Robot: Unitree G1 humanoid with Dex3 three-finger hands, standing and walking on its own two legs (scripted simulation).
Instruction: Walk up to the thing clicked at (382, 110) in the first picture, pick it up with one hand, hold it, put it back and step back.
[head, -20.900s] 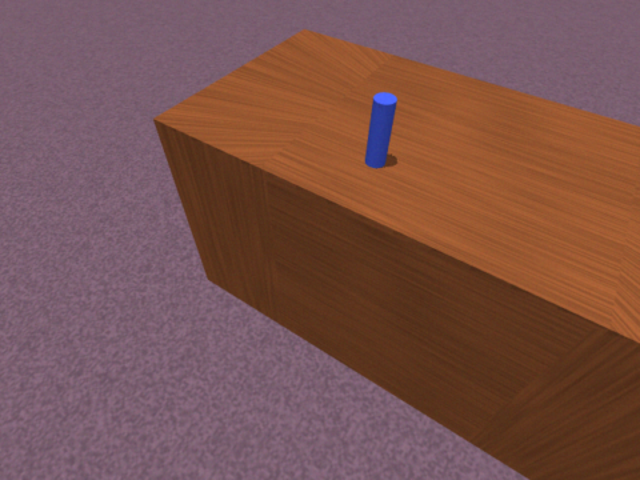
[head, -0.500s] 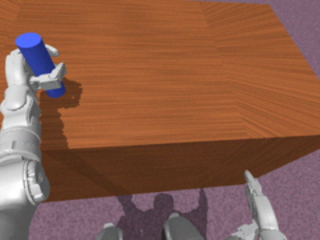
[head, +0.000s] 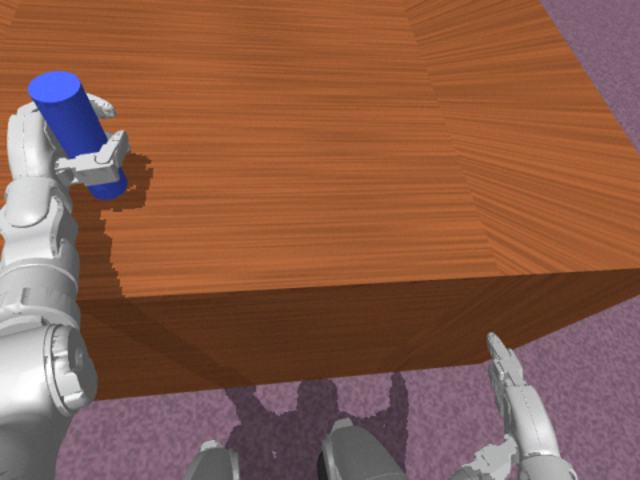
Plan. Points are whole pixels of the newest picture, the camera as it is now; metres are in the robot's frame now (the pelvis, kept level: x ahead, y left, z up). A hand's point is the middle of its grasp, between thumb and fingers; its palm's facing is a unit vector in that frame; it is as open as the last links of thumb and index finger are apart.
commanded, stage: lower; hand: left
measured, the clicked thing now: (85, 143) +0.51 +0.20 +0.08
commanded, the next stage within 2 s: loosen in 0.14 s
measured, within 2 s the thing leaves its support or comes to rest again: neither
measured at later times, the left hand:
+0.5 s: hand (98, 143) +0.52 +0.19 +0.07, palm faces +0.11 -0.99 +0.01, open 6.3 cm
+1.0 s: hand (99, 144) +0.52 +0.19 +0.07, palm faces +0.11 -0.99 +0.02, open 14.9 cm
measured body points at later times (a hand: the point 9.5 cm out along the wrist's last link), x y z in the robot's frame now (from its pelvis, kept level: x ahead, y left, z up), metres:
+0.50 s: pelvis -0.01 +0.00 -0.01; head +0.11 +0.03 +0.42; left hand +0.50 +0.24 +0.08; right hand +0.15 -0.26 -0.02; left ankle +0.01 +0.12 -0.66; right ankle +0.02 -0.14 -0.66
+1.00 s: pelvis -0.01 +0.00 -0.01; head +0.12 +0.03 +0.42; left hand +0.51 +0.24 +0.07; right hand +0.15 -0.26 -0.02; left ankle +0.01 +0.12 -0.66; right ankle +0.02 -0.14 -0.66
